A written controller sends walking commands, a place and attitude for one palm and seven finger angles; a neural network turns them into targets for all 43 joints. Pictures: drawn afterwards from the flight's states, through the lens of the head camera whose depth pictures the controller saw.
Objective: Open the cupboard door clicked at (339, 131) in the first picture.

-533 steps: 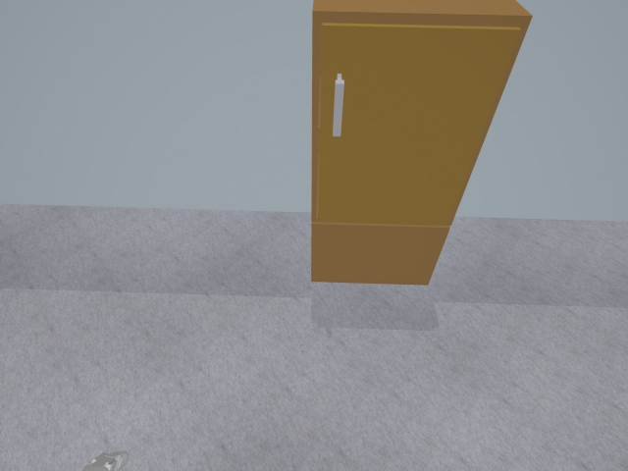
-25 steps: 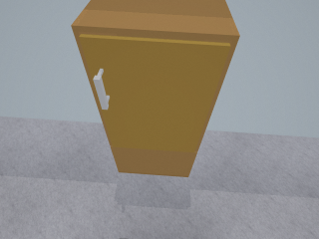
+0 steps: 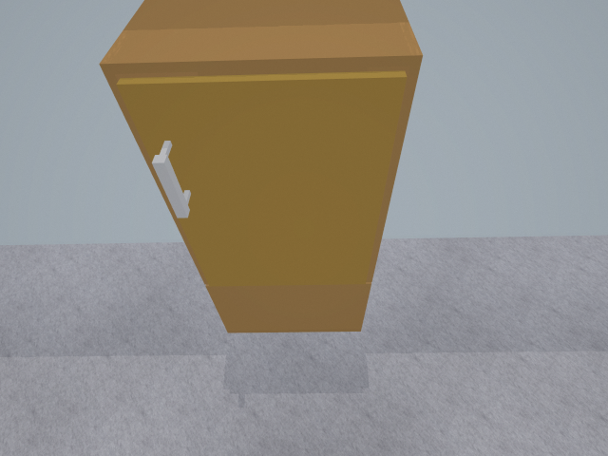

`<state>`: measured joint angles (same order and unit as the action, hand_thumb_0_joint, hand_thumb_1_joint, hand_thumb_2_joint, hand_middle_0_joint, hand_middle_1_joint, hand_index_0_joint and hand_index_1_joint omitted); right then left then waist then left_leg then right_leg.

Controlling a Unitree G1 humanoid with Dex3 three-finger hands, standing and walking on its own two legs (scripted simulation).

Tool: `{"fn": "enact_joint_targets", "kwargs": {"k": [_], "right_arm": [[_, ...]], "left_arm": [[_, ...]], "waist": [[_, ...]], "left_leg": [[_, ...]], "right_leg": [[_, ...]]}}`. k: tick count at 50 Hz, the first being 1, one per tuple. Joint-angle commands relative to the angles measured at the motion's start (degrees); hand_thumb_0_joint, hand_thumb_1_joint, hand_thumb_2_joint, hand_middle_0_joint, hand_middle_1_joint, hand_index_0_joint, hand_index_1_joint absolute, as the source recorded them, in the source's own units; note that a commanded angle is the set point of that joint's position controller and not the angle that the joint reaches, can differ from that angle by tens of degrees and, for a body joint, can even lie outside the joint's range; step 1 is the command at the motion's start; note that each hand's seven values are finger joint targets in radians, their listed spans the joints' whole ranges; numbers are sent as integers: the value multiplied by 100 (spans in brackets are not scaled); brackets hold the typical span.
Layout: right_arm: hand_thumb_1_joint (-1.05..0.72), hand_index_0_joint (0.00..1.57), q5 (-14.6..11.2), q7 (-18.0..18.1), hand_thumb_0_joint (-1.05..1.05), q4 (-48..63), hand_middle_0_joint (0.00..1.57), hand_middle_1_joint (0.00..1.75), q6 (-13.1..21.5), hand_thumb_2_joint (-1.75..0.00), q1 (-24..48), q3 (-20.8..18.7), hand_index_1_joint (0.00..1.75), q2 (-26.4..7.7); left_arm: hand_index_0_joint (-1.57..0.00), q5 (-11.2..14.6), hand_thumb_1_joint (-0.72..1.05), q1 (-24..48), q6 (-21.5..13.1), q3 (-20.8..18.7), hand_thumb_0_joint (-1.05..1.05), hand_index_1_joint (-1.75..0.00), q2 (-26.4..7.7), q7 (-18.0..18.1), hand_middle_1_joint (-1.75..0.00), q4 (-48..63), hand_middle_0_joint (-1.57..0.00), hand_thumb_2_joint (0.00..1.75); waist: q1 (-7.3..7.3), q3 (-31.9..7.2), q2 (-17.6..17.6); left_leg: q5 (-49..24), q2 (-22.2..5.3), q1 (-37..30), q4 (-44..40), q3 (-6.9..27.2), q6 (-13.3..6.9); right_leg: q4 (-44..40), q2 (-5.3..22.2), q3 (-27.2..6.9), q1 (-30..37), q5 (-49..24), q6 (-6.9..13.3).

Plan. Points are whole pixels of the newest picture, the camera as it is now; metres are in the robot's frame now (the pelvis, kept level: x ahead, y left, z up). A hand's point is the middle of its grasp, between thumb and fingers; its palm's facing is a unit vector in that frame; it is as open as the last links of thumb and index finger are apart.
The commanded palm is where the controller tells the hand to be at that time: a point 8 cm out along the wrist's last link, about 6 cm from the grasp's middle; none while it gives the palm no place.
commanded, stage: come to a stop and stand still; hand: left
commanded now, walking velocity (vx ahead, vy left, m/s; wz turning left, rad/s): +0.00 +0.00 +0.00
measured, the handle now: (175, 180) +0.54 +0.26 +0.02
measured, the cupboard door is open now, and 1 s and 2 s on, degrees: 0 0 0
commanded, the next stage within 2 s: look again from close up in 0.10 s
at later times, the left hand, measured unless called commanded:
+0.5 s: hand out of the picture +0.03 +0.17 -0.17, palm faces +0.01 -0.98 -0.21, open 7.3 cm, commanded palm none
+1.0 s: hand (163, 382) +0.21 +0.19 +0.00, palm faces +0.21 -0.97 -0.13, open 7.5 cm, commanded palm +0.12 +0.24 -0.05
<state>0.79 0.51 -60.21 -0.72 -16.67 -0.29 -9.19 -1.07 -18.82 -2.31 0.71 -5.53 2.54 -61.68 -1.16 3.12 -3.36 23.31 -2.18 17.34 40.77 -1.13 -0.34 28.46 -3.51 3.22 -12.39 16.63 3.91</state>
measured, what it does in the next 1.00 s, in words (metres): stands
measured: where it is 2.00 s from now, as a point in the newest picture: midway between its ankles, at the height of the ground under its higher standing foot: outside the picture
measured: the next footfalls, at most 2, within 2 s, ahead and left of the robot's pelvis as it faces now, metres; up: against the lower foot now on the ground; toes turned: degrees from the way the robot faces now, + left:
none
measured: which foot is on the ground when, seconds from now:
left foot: down 0.00-1.00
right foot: down 0.00-1.00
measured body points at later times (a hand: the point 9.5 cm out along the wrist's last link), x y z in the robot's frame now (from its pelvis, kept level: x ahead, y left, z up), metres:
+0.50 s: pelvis +0.02 +0.00 +0.00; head +0.02 -0.01 +0.45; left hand +0.03 +0.23 -0.15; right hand +0.00 -0.21 -0.16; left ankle -0.02 +0.11 -0.73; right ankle -0.02 -0.08 -0.73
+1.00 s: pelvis -0.01 +0.01 -0.01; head -0.01 -0.02 +0.44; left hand +0.19 +0.24 +0.01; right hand +0.12 -0.26 -0.12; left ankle -0.02 +0.11 -0.73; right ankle -0.02 -0.08 -0.73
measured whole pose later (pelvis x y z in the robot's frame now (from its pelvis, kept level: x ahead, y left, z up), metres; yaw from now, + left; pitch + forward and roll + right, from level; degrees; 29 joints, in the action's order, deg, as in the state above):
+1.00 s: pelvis -0.01 +0.01 -0.01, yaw +2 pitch +4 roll +1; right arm -0.9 3.8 -45.4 15.0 -15.0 -1.3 -15.8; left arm 9.2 -19.2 -12.0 -3.8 -10.5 2.3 -10.7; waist -1.9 -4.4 -2.4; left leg 19.3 1.9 21.4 36.9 -1.2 -1.4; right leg 38.6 -0.1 3.9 -21.6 20.9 2.6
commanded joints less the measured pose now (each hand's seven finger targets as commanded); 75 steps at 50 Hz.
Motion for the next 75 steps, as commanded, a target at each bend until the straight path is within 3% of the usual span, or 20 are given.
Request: {"fn": "enact_joint_targets", "kwargs": {"k": [1,6,11,36,38,39,40,41,42,43,44,47,50,53,56,62,65,69,72,75], "right_arm": [[-90,20,-41,65,0,219,20,30,193,-90,-430,-16,30,-51],[-90,20,13,134,0,43,20,30,208,-90,-397,7,30,-311],[-90,20,6,152,0,-28,20,30,212,-90,-384,46,30,-327],[-90,20,-10,203,0,-405,20,30,254,-90,-379,56,30,-363],[-90,20,-13,203,0,-415,20,30,254,-90,-355,50,30,-358],[-90,20,-83,153,0,43,20,30,279,-90,337,-18,30,-538],[-90,20,-347,379,0,2060,20,30,1190,-90,77,-148,30,-1601],[-90,20,-203,539,0,1699,20,30,1664,-90,551,2,30,-1009],[-90,20,-280,553,0,1449,20,30,1806,-90,520,-131,30,-1056],[-90,20,-347,489,0,1389,20,30,1763,-90,312,-133,30,-786],[-90,20,-422,464,0,1887,20,30,1814,-90,480,-156,30,-1084],[-90,20,-172,421,0,2322,20,30,1941,-90,449,-299,30,-1285],[-90,20,-80,223,0,2742,20,30,1960,-90,714,-386,30,-1229],[-90,20,-115,-44,0,3333,20,30,1894,-90,914,-463,30,-1339],[-90,20,-197,-39,0,3931,20,30,1670,-90,1184,-438,30,-1294],[-90,20,-117,134,0,4145,20,30,1539,-90,737,-319,30,-1130],[-90,20,-105,233,0,3916,20,30,1676,-90,542,-219,30,-1144],[-90,20,-207,354,0,3667,20,30,1748,-90,551,-81,30,-1310],[-90,20,-345,459,0,3791,20,30,1640,-90,690,-22,30,-1363],[-90,20,-378,503,0,4085,20,30,1544,-90,844,3,30,-1288]], "left_arm": [[-20,17,90,-95,-111,-172,0,-30,-937,79,-30,275,-20,90],[-20,38,90,-107,29,-123,0,-30,-713,44,-30,185,-20,90],[-20,41,90,-182,26,-116,0,-30,-796,12,-30,110,-20,90],[-20,48,90,-160,38,-128,0,-30,-873,9,-30,1,-20,90],[-20,38,90,-186,30,-128,0,-30,-863,12,-30,-17,-20,90],[-20,-23,90,-771,-96,-195,0,-30,-1005,235,-30,-241,-20,90],[-20,1211,88,3504,-1323,-580,0,-32,-2198,136,-32,8630,-20,89],[-20,710,85,1282,-975,-622,0,-33,-1810,365,-33,7155,-20,88],[-21,818,83,1090,-678,-361,0,-34,-1449,631,-34,6840,-21,87],[-21,838,81,-541,-89,289,0,-36,-68,552,-36,5302,-21,86],[-21,1109,78,422,-299,266,0,-37,-232,392,-37,6557,-21,85],[-21,975,71,36,-1079,-354,0,-42,-626,3,-42,5715,-21,82],[-22,1313,64,-1223,-2172,-681,0,-47,-351,-894,-47,4700,-22,79],[-22,1749,57,-1506,-3064,-1281,0,-51,-820,-2128,-51,4790,-22,76],[-23,1679,50,-902,-2809,-1651,0,-55,-1427,-2311,-55,5521,-23,73],[-24,1633,36,1739,-3104,-1506,0,-64,-1635,-1427,-64,8225,-24,67],[-24,1487,29,1362,-3422,-962,0,-69,-1371,-1408,-69,8425,-24,64],[-25,1500,20,1292,-2856,-764,0,-75,-1503,-1943,-75,7077,-25,60],[-25,1665,13,890,-1785,-1266,0,-80,-1861,-2275,-80,5900,-25,57],[-26,2023,6,893,-1048,-1913,0,-84,-2121,-2205,-84,6408,-26,54]], "waist": [[-100,-699,711],[48,330,-96],[85,394,390],[109,8,353],[114,21,391],[407,272,923],[-386,-2569,-343],[147,-2614,-1587],[-9,-1936,-1407],[-98,-1109,-540],[-105,-647,-35],[-249,-375,1399],[302,-574,2445],[601,-1403,1041],[677,-1856,301],[-14,-2159,-313],[-203,-2250,-572],[-391,-1644,-30],[-52,-1423,488],[355,-2200,510]], "left_leg": [[-542,71,-626,-1079,-86,12],[-1450,-447,-327,-1653,413,-244],[-1288,-354,-368,-1794,364,-209],[-1859,-391,-763,-1863,259,-181],[-1893,-388,-794,-1837,231,-179],[-1922,-318,-99,-385,-71,2],[-2788,193,-1532,-1459,84,-221],[-4015,72,-2126,-1558,1,-260],[-3820,-16,-1687,-1471,122,-52],[-3502,-134,-1154,-1466,219,-121],[-3142,-46,-765,-1306,372,-150],[-1929,247,191,-558,306,-206],[-995,350,1737,196,225,-42],[-1043,538,2229,861,28,130],[-734,597,2646,1161,-224,11],[-80,279,2408,1572,197,-194],[-213,188,2076,1593,342,-204],[330,168,2608,1513,510,-198],[692,240,3037,1222,435,-186],[248,347,2731,987,321,-158]], "right_leg": [[-476,1332,-1004,416,-2830,385],[-523,810,-754,-159,-823,-25],[-679,873,-849,-38,-850,-22],[-527,960,-860,345,-1838,-13],[-545,974,-870,338,-1969,-24],[-605,1375,-1285,296,-5264,-516],[-24,920,-883,682,-3923,-198],[181,460,-703,594,-2599,-56],[90,422,-346,11,-1223,-106],[47,433,-130,-402,-983,-195],[76,449,-83,-499,-1412,-228],[366,395,72,-1543,-937,-326],[1111,419,-109,-1991,-377,-393],[1873,583,-498,-1609,-1068,-228],[2033,573,-733,-1780,-334,-199],[2117,322,-755,-2888,1264,-193],[2249,235,-533,-3163,940,-141],[2087,194,-405,-3250,1380,-224],[1563,280,-617,-2798,2211,-275],[1330,433,-706,-1890,2079,-321]]}}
